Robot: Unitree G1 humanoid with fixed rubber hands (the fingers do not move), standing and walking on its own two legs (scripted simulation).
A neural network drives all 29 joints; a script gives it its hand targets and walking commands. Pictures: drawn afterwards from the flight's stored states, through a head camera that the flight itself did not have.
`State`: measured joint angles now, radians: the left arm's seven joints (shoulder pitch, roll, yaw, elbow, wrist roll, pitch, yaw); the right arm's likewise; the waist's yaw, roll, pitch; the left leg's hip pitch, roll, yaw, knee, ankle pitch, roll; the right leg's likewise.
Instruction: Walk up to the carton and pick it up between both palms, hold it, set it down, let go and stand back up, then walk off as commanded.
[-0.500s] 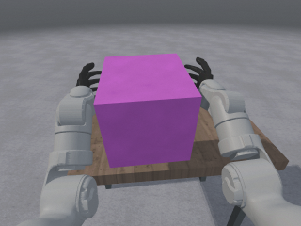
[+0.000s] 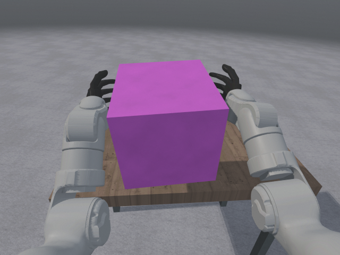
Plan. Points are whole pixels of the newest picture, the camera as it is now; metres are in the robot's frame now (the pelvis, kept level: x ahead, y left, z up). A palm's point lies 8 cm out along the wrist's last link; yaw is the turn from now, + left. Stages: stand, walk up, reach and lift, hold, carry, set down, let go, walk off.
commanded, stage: hold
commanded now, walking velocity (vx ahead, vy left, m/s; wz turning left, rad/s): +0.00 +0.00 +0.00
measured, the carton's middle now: (165, 119) +0.38 +0.01 +0.23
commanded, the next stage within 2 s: none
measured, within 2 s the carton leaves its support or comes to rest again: neither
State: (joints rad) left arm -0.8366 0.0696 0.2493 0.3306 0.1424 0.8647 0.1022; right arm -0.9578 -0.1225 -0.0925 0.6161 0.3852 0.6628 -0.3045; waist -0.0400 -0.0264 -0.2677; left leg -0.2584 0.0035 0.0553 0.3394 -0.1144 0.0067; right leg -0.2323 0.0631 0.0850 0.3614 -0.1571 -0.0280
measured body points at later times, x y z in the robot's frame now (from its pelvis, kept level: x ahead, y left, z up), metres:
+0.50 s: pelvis +0.00 +0.00 +0.00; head -0.08 +0.03 +0.44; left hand +0.38 +0.17 +0.26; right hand +0.39 -0.12 +0.29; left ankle +0.04 +0.11 -0.75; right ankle +0.02 -0.10 -0.75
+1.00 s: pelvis +0.00 +0.00 +0.00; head -0.09 -0.01 +0.44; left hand +0.37 +0.15 +0.28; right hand +0.38 -0.15 +0.28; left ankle +0.04 +0.11 -0.75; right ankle +0.02 -0.10 -0.75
